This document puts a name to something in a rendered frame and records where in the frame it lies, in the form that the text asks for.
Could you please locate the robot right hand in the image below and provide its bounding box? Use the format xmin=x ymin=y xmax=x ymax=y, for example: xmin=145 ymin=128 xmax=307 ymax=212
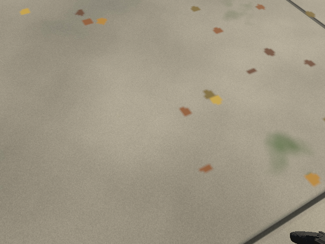
xmin=290 ymin=231 xmax=325 ymax=244

